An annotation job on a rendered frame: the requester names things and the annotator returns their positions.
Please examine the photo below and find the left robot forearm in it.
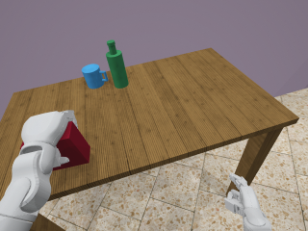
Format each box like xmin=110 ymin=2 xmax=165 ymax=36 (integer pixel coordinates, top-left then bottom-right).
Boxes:
xmin=0 ymin=141 xmax=56 ymax=231

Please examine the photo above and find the right robot hand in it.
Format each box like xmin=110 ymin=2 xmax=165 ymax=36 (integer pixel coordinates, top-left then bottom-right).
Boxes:
xmin=224 ymin=173 xmax=261 ymax=216

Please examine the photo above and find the left robot hand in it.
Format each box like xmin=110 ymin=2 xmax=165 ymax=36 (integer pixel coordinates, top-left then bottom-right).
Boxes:
xmin=21 ymin=110 xmax=78 ymax=168

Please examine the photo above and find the table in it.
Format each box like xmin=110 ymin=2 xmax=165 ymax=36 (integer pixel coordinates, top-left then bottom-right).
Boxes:
xmin=0 ymin=47 xmax=299 ymax=231

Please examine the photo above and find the right robot forearm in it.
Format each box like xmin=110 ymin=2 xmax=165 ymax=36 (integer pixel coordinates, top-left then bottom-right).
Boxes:
xmin=243 ymin=207 xmax=272 ymax=231

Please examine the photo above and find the sponge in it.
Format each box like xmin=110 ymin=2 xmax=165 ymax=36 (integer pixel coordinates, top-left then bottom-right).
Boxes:
xmin=20 ymin=121 xmax=90 ymax=171

